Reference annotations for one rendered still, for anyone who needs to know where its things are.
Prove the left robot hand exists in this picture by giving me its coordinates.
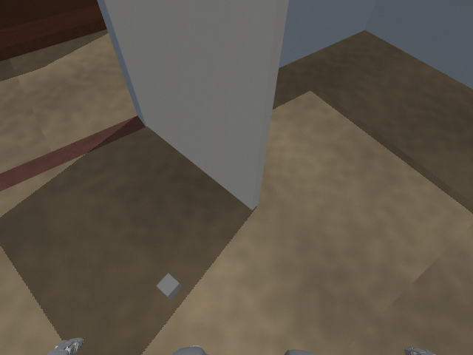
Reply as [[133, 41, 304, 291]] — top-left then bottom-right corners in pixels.
[[47, 337, 84, 355]]

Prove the bookshelf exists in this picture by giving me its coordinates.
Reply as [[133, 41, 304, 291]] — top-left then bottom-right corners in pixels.
[[0, 0, 107, 61]]

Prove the cube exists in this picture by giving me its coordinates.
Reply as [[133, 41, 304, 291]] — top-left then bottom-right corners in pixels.
[[156, 273, 182, 300]]

